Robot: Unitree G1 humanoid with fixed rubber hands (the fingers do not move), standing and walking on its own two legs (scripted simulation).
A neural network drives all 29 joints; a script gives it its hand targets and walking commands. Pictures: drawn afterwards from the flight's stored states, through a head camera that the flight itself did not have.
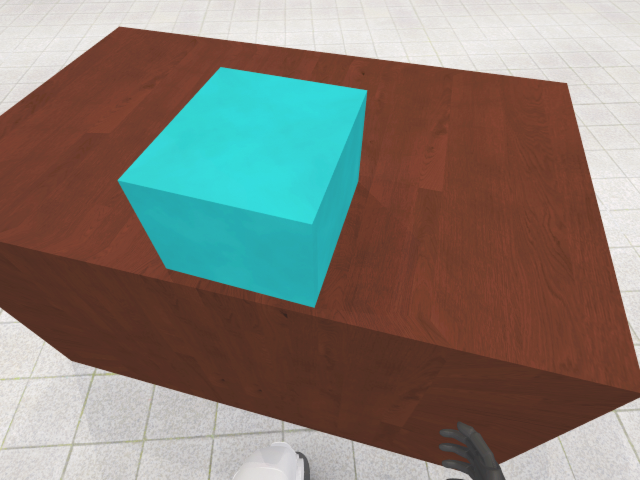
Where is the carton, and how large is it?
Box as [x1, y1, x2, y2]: [117, 67, 366, 307]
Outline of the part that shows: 220,67 117,180 163,263 167,268 314,307 358,178 366,90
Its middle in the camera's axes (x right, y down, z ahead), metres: -0.09 -0.09 +0.62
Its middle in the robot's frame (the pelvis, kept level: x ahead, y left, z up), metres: +0.51 +0.16 +0.05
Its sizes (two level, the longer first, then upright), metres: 0.288 0.251 0.192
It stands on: a pedestal, 0.72 m high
